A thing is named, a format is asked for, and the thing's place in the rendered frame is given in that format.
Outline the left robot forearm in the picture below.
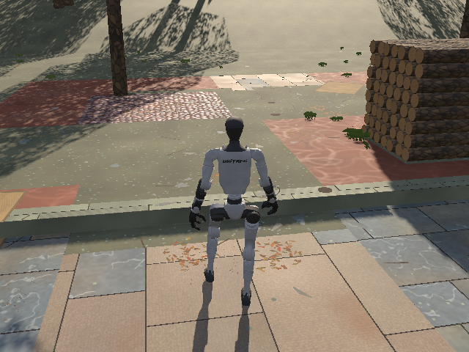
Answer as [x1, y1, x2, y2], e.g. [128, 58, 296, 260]
[191, 179, 207, 213]

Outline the robot right hand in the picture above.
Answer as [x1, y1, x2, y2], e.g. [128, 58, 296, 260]
[262, 200, 278, 215]

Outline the right robot upper arm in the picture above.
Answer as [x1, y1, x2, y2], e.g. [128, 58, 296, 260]
[250, 148, 270, 187]

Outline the right robot forearm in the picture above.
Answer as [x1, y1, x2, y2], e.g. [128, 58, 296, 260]
[263, 176, 277, 203]

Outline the robot left hand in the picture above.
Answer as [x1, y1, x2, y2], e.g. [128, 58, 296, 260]
[189, 211, 206, 230]

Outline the left robot upper arm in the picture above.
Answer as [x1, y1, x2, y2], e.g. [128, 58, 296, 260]
[200, 148, 219, 190]

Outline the humanoid robot head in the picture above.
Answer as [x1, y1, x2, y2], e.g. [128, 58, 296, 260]
[222, 116, 247, 152]

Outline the robot torso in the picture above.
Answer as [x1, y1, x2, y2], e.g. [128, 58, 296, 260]
[217, 145, 251, 220]

